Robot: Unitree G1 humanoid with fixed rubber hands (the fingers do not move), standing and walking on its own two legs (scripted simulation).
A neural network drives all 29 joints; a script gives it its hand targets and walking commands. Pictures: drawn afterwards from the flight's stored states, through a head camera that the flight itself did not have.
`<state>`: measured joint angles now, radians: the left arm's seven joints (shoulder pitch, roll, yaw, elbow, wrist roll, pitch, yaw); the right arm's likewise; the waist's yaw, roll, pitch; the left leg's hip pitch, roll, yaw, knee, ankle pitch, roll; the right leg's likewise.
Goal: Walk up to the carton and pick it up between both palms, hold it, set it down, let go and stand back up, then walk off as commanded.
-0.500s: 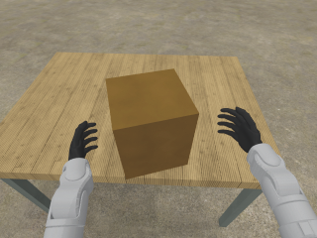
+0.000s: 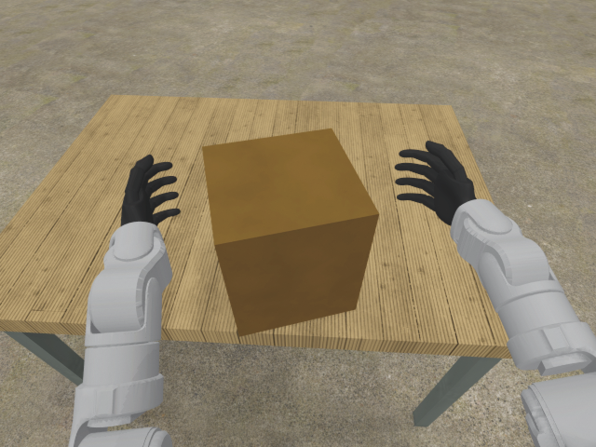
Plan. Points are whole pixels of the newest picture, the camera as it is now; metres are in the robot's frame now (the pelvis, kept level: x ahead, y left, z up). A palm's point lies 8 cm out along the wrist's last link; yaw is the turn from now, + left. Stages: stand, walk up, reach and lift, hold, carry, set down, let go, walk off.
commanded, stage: reach and lift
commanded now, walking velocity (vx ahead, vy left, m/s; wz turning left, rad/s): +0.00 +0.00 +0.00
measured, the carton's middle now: (284, 234) +0.45 +0.04 +0.01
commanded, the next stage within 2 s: none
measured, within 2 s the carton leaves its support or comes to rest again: neither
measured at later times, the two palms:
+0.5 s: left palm (153, 172) +0.40 +0.20 +0.19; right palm (434, 145) +0.45 -0.16 +0.19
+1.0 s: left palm (165, 161) +0.44 +0.19 +0.17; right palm (423, 148) +0.48 -0.16 +0.17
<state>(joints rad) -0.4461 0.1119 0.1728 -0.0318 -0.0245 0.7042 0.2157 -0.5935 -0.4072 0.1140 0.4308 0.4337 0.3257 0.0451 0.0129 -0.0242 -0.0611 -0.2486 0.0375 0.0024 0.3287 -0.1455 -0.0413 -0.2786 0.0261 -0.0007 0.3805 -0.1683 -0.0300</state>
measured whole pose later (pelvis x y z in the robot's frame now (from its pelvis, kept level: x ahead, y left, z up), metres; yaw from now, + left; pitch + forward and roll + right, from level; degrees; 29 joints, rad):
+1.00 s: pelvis +0.02 +0.00 +0.00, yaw +0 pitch +5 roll +1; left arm -0.89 0.11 0.22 0.66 -0.02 0.40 0.19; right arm -1.01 -0.39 0.20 1.02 0.45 0.20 0.03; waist 0.08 -0.01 -0.06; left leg -0.25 0.04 0.00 0.33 -0.17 -0.05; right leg -0.28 0.03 0.00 0.38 -0.19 -0.03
